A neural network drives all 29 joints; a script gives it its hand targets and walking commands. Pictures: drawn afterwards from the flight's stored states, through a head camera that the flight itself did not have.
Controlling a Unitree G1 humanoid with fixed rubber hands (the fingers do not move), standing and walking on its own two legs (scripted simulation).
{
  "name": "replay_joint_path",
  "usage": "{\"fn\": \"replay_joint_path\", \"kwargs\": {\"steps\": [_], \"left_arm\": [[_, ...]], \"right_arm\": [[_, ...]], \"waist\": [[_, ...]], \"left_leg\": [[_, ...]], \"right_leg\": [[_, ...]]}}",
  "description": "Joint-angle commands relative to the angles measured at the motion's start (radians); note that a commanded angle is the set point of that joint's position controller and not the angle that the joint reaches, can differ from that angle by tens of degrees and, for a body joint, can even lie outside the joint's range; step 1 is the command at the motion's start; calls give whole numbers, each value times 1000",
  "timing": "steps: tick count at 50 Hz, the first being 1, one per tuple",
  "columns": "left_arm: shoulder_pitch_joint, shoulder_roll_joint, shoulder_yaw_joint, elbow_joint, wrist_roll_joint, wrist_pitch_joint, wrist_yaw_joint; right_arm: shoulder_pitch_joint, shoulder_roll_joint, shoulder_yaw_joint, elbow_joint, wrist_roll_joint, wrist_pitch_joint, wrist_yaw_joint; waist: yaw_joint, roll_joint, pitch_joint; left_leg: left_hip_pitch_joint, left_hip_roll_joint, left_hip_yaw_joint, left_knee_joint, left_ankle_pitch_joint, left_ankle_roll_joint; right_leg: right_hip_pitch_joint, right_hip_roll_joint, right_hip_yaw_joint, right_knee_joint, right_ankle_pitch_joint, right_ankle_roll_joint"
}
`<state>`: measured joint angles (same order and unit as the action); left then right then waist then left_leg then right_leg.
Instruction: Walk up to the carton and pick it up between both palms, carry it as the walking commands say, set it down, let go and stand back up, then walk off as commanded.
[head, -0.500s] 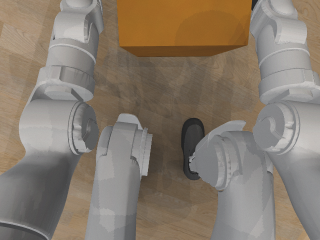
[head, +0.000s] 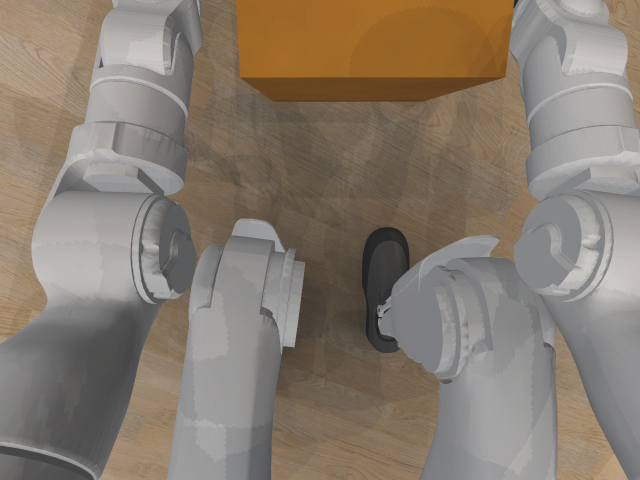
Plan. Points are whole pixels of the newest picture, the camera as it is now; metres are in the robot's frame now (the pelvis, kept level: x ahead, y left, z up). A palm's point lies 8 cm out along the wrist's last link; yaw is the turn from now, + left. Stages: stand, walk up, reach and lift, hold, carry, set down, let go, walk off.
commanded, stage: set down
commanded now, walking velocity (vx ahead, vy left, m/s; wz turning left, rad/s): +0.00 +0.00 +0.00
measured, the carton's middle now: out of the picture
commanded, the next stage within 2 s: let go in 1.88 s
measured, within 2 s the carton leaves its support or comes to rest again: neither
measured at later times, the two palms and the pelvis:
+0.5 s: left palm out of the picture +0.56 +0.20 -0.15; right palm (536, 1) +0.54 -0.16 -0.16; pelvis +0.00 +0.01 +0.01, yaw +0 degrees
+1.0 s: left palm out of the picture +0.56 +0.20 -0.03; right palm out of the picture +0.55 -0.17 -0.03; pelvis +0.00 +0.00 +0.08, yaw +0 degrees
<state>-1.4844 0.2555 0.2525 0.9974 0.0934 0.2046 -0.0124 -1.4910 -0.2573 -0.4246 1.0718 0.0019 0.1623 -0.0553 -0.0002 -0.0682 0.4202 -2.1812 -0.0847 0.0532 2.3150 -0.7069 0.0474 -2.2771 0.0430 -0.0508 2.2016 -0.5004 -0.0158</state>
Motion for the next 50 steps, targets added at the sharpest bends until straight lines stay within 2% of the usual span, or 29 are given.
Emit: {"fn": "replay_joint_path", "kwargs": {"steps": [1,4,7,10,15,20,26,35,38,44,50], "left_arm": [[-389,-454,-182,-55,-41,-47,-123],[-338,-202,-127,-25,-39,-70,-53],[-284,138,-96,15,-78,-102,52],[-338,228,-138,40,-168,-122,98],[-370,230,-219,91,-279,-133,93],[-351,232,-231,146,-302,-134,77],[-344,270,-214,132,-291,-138,80],[-330,296,-209,-77,-292,-94,109],[-296,282,-183,-96,-276,-67,107],[-197,255,-115,-59,-229,-58,83],[-152,255,-83,-75,-199,-55,55]], "right_arm": [[-283,616,199,6,28,-16,122],[-220,368,154,16,26,-41,62],[-166,14,114,14,52,-80,-32],[-228,-91,151,4,118,-106,-79],[-272,-146,214,24,184,-125,-89],[-250,-162,207,48,168,-127,-80],[-229,-187,189,21,158,-126,-73],[-187,-198,190,-171,178,-80,-92],[-157,-176,183,-197,167,-54,-95],[-86,-128,146,-206,112,-41,-91],[-38,-108,117,-234,73,-25,-88]], "waist": [[46,120,-957],[39,120,-997],[34,120,-1067],[28,119,-1153],[-11,114,-1180],[-40,106,-1121],[-37,115,-1163],[-34,159,-1538],[-29,153,-1525],[-24,115,-1430],[-29,124,-1427]], "left_leg": [[329,15,-101,-283,327,-28],[360,27,-101,-292,325,-40],[397,41,-106,-300,338,-48],[391,43,-117,-294,372,-47],[335,65,-136,-295,356,-45],[281,76,-153,-305,319,-42],[316,76,-158,-309,353,-43],[615,50,-124,-355,480,-53],[613,44,-114,-402,459,-52],[500,37,-101,-493,424,-50],[513,33,-91,-604,410,-55]], "right_leg": [[599,61,56,-43,259,19],[644,47,53,-54,266,30],[696,29,52,-66,288,38],[739,19,68,-55,334,37],[742,-11,78,-55,350,21],[695,-28,77,-65,322,13],[680,-29,64,-68,330,11],[802,-1,8,-136,351,8],[800,4,1,-187,326,5],[817,18,11,-283,329,7],[850,26,13,-401,317,10]]}}
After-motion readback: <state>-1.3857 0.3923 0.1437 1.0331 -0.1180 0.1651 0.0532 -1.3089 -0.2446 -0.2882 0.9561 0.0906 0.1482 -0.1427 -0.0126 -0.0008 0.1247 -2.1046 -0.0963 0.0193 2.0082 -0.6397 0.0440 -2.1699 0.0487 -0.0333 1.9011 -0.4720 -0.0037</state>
